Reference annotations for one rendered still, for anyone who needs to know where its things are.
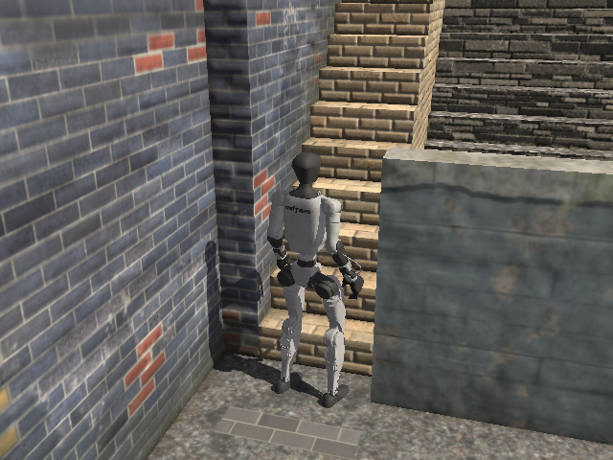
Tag stairs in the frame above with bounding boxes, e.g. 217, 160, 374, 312
259, 0, 445, 377

